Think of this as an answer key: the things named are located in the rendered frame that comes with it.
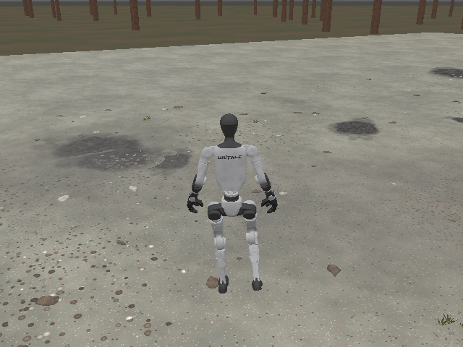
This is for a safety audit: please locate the right robot upper arm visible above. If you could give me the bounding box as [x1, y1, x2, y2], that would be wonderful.
[245, 145, 267, 184]

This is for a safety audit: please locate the right robot hand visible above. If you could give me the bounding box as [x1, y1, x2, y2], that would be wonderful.
[261, 198, 278, 213]

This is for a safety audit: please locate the left robot upper arm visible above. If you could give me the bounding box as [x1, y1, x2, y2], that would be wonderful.
[195, 146, 215, 186]

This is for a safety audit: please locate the right robot thigh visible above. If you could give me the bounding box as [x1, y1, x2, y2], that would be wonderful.
[242, 200, 257, 244]

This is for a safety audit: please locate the left robot hand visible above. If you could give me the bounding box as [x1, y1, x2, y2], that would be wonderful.
[187, 198, 203, 213]

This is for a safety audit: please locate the robot right forearm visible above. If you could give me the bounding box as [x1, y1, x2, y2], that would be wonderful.
[260, 173, 276, 201]

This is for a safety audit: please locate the robot left forearm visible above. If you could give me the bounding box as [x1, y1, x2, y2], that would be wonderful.
[188, 174, 202, 202]

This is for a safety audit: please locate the left robot foot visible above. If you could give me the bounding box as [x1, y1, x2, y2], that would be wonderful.
[218, 275, 229, 294]

